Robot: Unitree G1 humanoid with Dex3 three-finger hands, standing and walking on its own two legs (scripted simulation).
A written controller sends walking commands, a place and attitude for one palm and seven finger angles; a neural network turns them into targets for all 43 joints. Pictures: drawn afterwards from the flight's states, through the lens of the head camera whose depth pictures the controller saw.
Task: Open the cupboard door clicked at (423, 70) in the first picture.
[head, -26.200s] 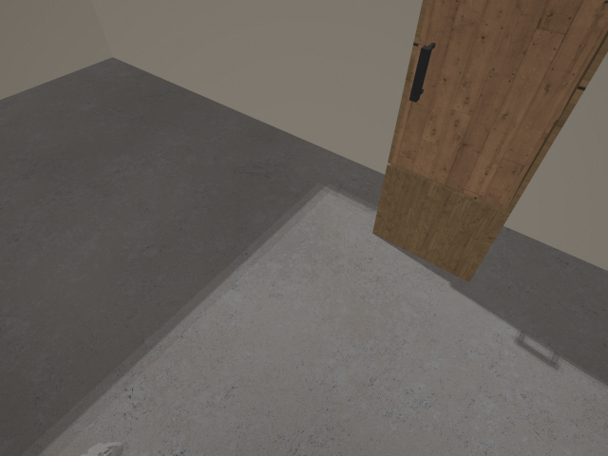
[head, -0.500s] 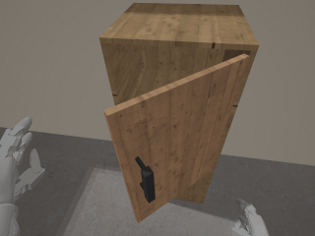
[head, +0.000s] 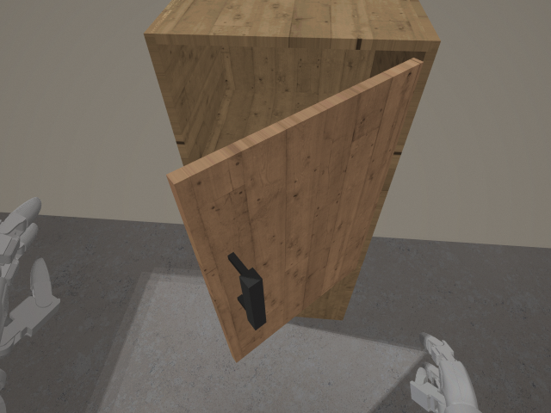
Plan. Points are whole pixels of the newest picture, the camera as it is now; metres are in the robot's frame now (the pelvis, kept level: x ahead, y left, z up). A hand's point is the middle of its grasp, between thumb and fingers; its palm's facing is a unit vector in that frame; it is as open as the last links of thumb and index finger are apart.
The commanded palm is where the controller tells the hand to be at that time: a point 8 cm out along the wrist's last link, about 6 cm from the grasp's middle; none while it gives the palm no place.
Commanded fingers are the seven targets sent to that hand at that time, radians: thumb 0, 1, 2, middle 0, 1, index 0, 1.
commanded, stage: step back with the hand held close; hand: left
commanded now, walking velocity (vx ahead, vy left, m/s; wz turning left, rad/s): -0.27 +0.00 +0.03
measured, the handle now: (246, 292) +0.29 +0.07 +0.00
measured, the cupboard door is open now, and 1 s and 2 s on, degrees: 43 43 43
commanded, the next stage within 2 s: stop stepping back and stand still in 0.84 s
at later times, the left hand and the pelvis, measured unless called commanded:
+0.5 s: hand out of the picture +0.11 +0.28 +0.15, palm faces +0.46 -0.75 -0.48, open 7.4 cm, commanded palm +0.05 +0.32 +0.17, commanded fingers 0.00 0.90 0.90 -0.20 -0.30 -0.20 -0.30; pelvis -0.08 +0.01 -0.02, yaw +2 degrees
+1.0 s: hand out of the picture +0.05 +0.27 +0.16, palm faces +0.34 -0.83 -0.45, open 7.4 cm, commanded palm +0.00 +0.31 +0.17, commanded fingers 0.00 0.90 0.90 -0.20 -0.30 -0.20 -0.30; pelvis -0.16 +0.02 -0.02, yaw -3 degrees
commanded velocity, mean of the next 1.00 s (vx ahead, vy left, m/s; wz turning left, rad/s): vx -0.29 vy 0.00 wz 0.00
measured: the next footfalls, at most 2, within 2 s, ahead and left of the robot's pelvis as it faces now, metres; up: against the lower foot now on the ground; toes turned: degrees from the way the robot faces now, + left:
right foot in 0.90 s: -0.18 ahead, -0.07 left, +0.00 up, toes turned -4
left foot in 1.00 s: -0.04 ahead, +0.10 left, +0.00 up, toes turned -3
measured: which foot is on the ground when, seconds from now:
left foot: down 0.00-0.88, up 0.90-0.98, down 1.00-1.00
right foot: down 0.00-0.60, up 0.62-0.88, down 0.90-1.00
